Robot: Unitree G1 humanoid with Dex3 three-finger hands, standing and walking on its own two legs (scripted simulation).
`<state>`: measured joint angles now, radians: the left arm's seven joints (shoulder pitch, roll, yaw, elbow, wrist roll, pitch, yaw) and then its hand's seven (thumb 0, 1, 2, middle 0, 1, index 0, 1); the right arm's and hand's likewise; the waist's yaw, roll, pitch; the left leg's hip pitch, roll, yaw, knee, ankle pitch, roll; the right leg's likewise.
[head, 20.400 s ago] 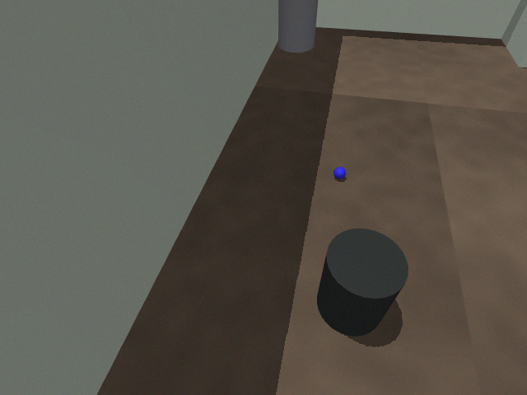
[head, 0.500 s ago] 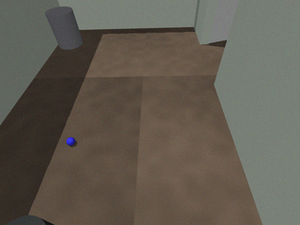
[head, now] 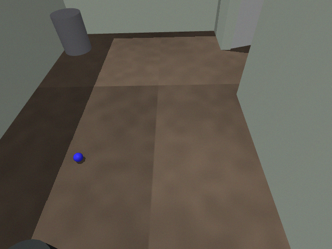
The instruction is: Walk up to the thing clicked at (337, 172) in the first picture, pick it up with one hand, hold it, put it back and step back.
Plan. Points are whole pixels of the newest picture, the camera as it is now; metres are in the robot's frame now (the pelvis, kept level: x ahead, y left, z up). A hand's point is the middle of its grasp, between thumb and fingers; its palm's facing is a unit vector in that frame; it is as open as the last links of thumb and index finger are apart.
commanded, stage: stand
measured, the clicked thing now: (78, 157) +0.85 +0.70 -0.75
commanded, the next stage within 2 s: walk up in 0.92 s
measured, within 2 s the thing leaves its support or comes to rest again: neither
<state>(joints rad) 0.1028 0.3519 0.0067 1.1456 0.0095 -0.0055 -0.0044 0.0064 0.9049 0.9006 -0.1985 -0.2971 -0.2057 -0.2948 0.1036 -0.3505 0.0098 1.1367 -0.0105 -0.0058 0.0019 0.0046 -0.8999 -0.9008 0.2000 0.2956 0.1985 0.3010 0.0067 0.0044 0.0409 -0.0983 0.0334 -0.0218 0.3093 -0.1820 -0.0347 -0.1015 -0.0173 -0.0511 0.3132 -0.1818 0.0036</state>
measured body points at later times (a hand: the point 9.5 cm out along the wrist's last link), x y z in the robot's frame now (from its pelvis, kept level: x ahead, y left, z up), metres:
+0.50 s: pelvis +0.01 +0.00 +0.00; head +0.02 +0.00 +0.45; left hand +0.08 +0.31 -0.13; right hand +0.08 -0.30 -0.14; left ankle -0.01 +0.14 -0.75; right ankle -0.01 -0.12 -0.75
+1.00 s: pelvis +0.01 +0.00 +0.00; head +0.01 +0.00 +0.45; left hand +0.08 +0.31 -0.13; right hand +0.09 -0.31 -0.13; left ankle -0.01 +0.14 -0.74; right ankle -0.01 -0.12 -0.75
